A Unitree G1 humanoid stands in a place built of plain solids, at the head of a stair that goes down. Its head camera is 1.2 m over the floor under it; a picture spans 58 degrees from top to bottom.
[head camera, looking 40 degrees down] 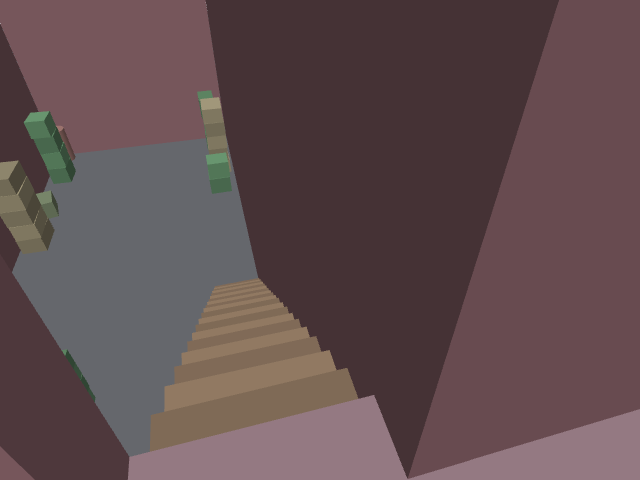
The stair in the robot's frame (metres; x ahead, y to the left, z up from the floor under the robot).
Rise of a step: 0.20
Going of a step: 0.23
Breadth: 0.70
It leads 15 degrees to the left of straight ahead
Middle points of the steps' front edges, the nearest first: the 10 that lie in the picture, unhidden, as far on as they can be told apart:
0.61 0.18 0.00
0.84 0.24 -0.20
1.06 0.30 -0.39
1.28 0.36 -0.59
1.50 0.42 -0.79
1.72 0.48 -0.98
1.94 0.53 -1.18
2.17 0.60 -1.38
2.39 0.65 -1.57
2.62 0.72 -1.77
